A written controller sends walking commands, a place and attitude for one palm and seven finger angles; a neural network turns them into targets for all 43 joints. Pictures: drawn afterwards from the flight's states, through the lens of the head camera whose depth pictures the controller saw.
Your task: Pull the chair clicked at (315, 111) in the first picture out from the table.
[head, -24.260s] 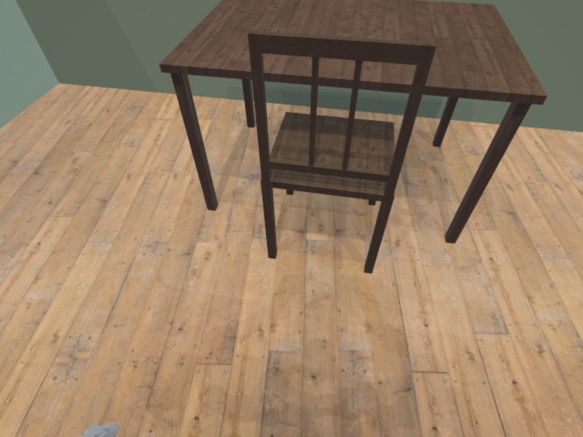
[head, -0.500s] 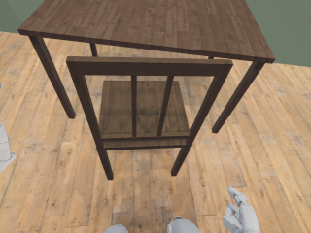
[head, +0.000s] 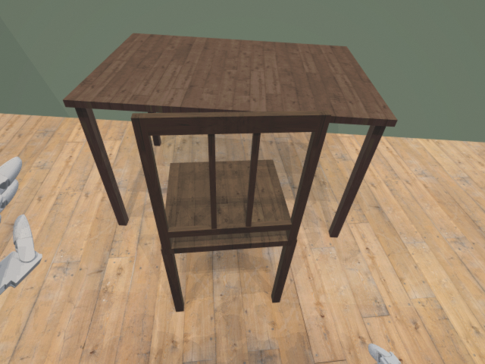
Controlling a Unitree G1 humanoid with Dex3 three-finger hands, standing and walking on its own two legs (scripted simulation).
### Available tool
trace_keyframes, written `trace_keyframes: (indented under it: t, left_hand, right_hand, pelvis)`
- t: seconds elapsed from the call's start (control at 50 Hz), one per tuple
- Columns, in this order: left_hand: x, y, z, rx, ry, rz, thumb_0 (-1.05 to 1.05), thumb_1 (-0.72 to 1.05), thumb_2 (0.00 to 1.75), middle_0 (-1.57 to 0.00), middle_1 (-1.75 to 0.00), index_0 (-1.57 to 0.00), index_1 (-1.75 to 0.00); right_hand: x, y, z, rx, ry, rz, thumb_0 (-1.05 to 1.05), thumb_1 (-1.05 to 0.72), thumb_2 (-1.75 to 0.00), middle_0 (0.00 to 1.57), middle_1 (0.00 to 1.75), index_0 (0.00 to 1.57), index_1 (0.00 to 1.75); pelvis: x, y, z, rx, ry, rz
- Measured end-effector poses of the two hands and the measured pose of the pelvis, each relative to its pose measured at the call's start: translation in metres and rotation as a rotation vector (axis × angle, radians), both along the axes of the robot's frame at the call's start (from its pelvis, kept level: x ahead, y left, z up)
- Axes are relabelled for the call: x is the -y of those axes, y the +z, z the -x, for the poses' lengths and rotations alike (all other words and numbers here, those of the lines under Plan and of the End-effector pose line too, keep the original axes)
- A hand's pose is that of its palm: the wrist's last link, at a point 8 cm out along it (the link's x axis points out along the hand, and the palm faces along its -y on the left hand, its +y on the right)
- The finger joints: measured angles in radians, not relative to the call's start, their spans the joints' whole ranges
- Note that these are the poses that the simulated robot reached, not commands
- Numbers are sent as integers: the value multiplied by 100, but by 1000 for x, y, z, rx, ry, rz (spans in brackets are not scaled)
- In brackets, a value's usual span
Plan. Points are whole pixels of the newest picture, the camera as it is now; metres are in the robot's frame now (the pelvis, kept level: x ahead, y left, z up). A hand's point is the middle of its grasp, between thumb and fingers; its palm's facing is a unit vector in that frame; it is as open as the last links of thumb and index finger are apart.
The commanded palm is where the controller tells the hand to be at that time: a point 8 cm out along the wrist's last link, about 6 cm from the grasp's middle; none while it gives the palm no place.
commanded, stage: stop stepping back and stand still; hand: left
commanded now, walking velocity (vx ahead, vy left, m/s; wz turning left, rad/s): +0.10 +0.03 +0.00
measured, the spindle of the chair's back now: (212, 186) +0.57 +0.11 -0.06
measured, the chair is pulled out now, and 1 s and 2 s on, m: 0.18 0.18 0.18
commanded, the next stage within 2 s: let the arm hang, fingers relaxed in 0.30 s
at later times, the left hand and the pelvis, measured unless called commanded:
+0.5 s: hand (64, 290) +0.22 +0.29 +0.04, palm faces +0.28 -0.87 -0.41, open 7.4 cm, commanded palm none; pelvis +0.00 +0.03 +0.00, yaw +2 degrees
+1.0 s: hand out of the picture +0.00 +0.20 -0.16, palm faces +0.00 -0.97 -0.24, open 7.3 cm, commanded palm none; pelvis +0.02 +0.01 +0.01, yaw +1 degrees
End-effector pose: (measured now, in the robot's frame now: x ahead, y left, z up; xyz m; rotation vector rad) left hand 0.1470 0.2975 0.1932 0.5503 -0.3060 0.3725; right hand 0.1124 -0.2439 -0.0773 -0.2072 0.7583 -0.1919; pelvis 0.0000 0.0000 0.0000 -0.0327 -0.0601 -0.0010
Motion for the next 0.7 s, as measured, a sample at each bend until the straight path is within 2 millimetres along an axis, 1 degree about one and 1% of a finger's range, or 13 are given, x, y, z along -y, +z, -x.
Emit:
trace_keyframes:
  t: [0.06,0.16,0.26,0.34,0.4,0.42,0.46,0.5,0.54,0.58,0.62,0.66,0.7]
  left_hand:
    - [-6,-7,5,9,13,49,1,88,89,-21,-30,-21,-30]
    - [-16,-14,3,-17,35,57,1,88,89,-21,-30,-21,-30]
    - [-14,-7,4,-45,28,15,1,88,89,-21,-30,-21,-30]
    - [-11,-7,5,-35,12,37,1,88,89,-21,-30,-21,-30]
    - [-16,-10,0,-26,14,62,1,88,89,-21,-30,-21,-30]
    - [-20,-19,-5,-52,15,58,1,88,89,-21,-30,-21,-30]
    - [-29,-62,-23,-225,40,123,0,89,90,-20,-30,-21,-30]
    - [-31,-125,-34,-471,81,244,0,89,90,-20,-30,-20,-30]
    - [-19,-191,-30,-724,106,360,0,90,90,-20,-30,-20,-30]
    - [6,-248,-10,-963,100,438,0,90,90,-19,-30,-19,-30]
    - [36,-292,21,-1178,77,492,0,91,90,-19,-30,-19,-30]
    - [66,-318,59,-1375,55,549,1,91,89,-19,-30,-19,-30]
    - [66,-323,79,-1398,143,613,-3,99,89,-20,-30,-21,-30]
  right_hand:
    - [-3,3,2,-4,-4,18,1,-90,-90,20,30,20,30]
    - [-14,7,-2,53,-11,17,1,-90,-90,20,30,20,30]
    - [-29,7,-10,76,29,-35,1,-90,-90,20,30,20,30]
    - [-33,5,-15,49,55,-29,1,-90,-90,20,30,20,30]
    - [-33,5,-17,31,43,-6,1,-90,-90,20,30,21,30]
    - [-32,2,-18,26,53,-5,1,-90,-90,20,30,21,30]
    - [-30,-9,-16,-34,65,-12,1,-90,-90,20,30,20,30]
    - [-29,-21,-9,-111,66,-17,1,-90,-90,20,30,20,30]
    - [-27,-29,1,-177,59,-24,1,-90,-90,20,30,20,30]
    - [-25,-36,13,-232,39,-36,1,-90,-90,20,30,20,30]
    - [-23,-43,28,-285,4,-53,1,-90,-90,20,30,20,30]
    - [-21,-46,45,-356,-32,-66,0,-90,-90,20,30,20,30]
    - [-21,-46,63,-442,-46,-68,0,-90,-90,20,30,20,30]
  pelvis:
    - [-6,0,2,-6,-5,-4]
    - [-13,-2,11,9,-16,-13]
    - [-11,1,11,7,-13,-10]
    - [-14,1,9,-7,-12,3]
    - [-19,0,5,-5,-13,4]
    - [-22,0,3,-17,-7,5]
    - [-27,-1,2,-44,12,4]
    - [-29,-1,2,-59,33,-5]
    - [-27,-1,2,-61,37,-20]
    - [-24,-3,1,-54,25,-39]
    - [-21,-4,1,-46,8,-55]
    - [-20,0,0,-43,8,-43]
    - [-16,4,-2,-51,18,-32]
